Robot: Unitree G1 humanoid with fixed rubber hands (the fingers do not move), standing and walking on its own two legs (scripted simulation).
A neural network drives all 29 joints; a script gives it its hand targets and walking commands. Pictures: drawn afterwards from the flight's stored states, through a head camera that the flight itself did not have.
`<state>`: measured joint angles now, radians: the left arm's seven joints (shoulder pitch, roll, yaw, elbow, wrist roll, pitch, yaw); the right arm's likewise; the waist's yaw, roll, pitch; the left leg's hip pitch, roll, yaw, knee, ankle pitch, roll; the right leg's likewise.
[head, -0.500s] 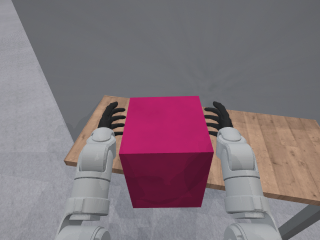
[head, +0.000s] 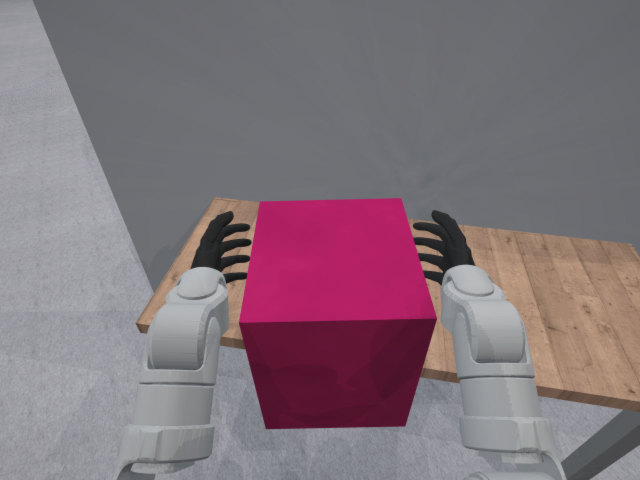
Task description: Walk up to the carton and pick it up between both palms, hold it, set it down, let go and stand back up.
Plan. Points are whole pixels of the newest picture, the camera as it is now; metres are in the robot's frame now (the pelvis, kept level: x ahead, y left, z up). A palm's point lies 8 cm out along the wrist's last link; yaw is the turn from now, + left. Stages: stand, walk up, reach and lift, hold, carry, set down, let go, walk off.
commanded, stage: reach and lift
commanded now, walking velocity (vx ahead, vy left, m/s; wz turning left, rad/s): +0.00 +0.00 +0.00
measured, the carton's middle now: (333, 314) +0.36 -0.02 +0.03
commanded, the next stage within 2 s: hold in 0.08 s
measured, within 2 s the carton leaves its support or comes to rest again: neither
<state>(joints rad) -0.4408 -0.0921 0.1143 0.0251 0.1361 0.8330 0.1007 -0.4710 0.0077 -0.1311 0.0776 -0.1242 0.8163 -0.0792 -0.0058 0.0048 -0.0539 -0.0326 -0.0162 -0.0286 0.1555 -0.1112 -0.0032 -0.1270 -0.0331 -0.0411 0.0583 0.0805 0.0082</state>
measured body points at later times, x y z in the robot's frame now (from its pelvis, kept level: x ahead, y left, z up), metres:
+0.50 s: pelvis -0.03 -0.01 +0.00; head -0.06 -0.03 +0.44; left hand +0.33 +0.12 +0.13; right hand +0.33 -0.18 +0.12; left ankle -0.02 +0.12 -0.75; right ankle +0.07 -0.13 -0.75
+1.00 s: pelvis -0.01 -0.01 +0.00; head -0.02 -0.01 +0.45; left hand +0.34 +0.13 +0.13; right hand +0.35 -0.16 +0.13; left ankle -0.02 +0.12 -0.75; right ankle +0.07 -0.13 -0.75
